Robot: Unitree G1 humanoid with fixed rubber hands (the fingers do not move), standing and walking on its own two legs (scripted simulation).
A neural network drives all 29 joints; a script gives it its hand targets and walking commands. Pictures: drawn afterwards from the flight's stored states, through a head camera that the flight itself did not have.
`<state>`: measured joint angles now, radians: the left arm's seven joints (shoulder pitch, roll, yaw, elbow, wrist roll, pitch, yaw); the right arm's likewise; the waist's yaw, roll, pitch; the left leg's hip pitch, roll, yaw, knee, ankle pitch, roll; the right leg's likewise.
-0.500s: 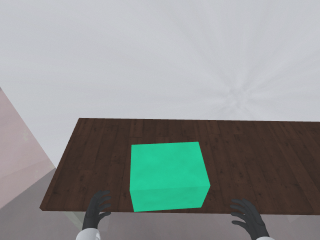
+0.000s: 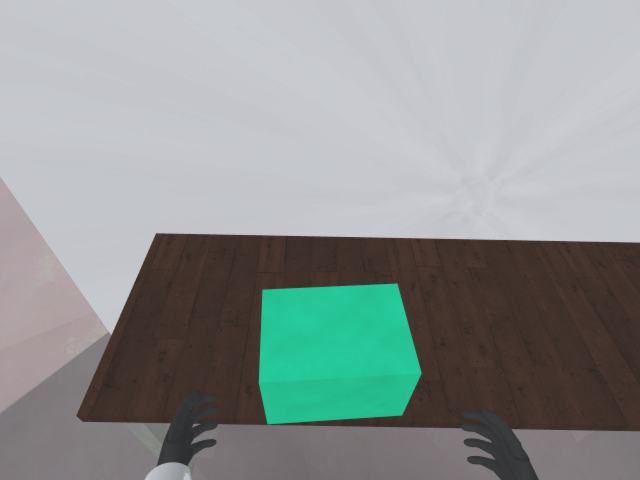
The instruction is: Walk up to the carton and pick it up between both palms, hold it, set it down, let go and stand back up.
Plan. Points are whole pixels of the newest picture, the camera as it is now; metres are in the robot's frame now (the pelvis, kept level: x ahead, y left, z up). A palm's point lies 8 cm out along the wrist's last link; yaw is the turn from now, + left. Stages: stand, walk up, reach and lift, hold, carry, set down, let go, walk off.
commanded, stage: set down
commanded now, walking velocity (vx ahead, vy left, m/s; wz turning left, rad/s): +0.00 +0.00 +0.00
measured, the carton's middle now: (333, 353) +0.37 +0.00 -0.14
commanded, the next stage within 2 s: let go in 1.00 s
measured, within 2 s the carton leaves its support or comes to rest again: neither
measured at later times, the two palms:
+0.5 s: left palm (177, 462) +0.18 +0.21 -0.07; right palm out of the picture +0.15 -0.22 -0.08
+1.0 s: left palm (175, 461) +0.18 +0.21 -0.07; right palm out of the picture +0.15 -0.22 -0.09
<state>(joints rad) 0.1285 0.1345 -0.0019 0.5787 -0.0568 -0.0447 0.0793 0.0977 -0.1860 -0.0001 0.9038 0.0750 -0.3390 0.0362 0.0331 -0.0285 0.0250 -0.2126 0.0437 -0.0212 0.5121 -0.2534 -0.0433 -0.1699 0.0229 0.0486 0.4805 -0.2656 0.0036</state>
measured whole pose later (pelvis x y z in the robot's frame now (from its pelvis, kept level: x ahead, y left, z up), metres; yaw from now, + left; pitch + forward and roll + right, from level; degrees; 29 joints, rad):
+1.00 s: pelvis +0.00 +0.00 +0.00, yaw +0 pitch -4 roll -1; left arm 0.13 0.15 0.00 0.51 0.01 0.13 0.03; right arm 0.14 -0.19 0.00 0.88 -0.02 -0.26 0.01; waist 0.03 -0.03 0.06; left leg -0.17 0.04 -0.02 0.49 -0.26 -0.04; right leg -0.13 0.02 0.05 0.46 -0.26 0.00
